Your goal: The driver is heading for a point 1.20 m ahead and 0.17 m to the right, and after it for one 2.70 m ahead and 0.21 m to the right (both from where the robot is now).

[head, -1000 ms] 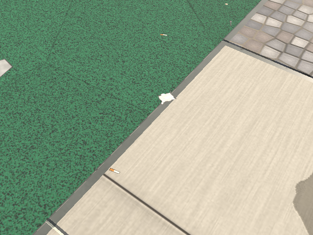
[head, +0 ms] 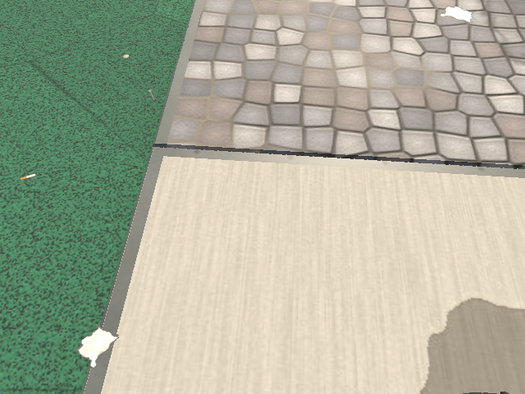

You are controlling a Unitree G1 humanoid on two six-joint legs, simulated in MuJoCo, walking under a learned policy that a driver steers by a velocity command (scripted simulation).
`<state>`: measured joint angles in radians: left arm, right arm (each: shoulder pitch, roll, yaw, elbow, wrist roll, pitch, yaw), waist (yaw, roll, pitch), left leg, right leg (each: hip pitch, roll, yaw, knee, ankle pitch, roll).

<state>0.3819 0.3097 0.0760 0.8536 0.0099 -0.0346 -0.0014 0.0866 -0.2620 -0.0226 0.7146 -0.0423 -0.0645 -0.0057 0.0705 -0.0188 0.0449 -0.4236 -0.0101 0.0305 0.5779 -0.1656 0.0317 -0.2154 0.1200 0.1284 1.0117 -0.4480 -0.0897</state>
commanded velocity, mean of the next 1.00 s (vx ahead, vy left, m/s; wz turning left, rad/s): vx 0.29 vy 0.00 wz -0.38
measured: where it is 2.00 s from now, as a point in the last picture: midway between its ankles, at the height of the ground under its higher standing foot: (374, 308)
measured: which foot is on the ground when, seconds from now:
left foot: down 0.00-0.42, up 0.44-0.92, down 0.94-1.00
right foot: up 0.00-0.40, down 0.42-0.94, up 0.96-1.00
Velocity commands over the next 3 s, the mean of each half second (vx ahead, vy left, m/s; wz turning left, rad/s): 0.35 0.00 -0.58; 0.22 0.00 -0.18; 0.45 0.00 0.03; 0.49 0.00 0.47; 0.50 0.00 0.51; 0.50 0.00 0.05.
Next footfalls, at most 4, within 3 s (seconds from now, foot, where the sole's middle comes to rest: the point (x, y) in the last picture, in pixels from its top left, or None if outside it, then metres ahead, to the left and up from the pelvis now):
0.42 right None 0.33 -0.13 -0.76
0.94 left None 0.33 0.05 -0.76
1.36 right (390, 378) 0.52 -0.26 -0.76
1.88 left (346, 260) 0.85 -0.17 -0.76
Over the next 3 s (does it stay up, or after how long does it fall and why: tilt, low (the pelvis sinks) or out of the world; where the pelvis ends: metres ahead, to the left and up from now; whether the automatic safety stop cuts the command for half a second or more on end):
stays up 1.28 -0.15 0.01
